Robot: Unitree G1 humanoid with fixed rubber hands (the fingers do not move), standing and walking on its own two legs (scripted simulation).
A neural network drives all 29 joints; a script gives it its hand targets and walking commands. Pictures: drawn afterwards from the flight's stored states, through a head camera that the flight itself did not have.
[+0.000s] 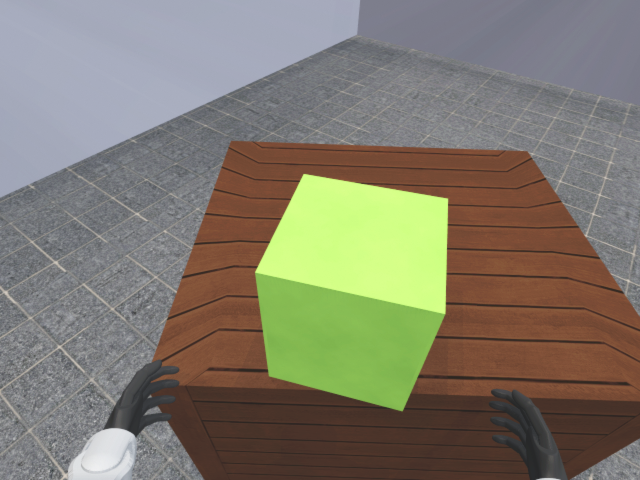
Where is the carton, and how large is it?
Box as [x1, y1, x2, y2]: [255, 174, 447, 410]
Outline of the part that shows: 304,174 255,271 269,375 402,410 444,315 447,199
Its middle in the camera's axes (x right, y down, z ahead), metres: +0.05 +0.08 +0.58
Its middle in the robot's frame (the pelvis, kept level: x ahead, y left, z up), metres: +0.38 -0.03 +0.01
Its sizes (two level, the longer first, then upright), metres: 0.210 0.200 0.250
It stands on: a pedestal, 0.67 m high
